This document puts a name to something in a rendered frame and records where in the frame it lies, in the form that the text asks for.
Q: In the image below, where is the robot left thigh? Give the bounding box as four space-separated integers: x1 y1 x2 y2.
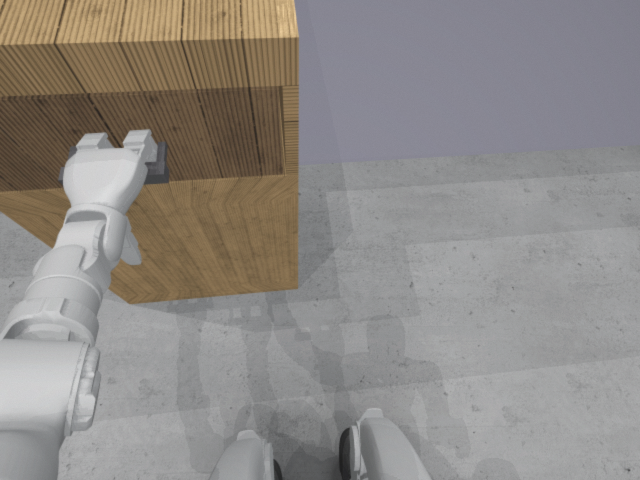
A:
209 438 274 480

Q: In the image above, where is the robot right shin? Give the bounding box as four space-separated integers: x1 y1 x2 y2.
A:
350 408 383 480

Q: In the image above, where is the cabinet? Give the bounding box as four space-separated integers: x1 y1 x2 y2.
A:
0 0 299 304

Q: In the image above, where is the robot left hand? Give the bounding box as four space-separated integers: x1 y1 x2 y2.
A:
63 129 158 265

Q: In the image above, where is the drawer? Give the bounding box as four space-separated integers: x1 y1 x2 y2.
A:
0 86 283 192

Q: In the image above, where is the left robot forearm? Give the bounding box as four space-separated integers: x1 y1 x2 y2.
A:
0 203 127 347

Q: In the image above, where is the left robot upper arm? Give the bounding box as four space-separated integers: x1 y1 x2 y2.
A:
0 339 101 480

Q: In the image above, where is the handle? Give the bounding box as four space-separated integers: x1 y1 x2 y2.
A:
58 142 169 185

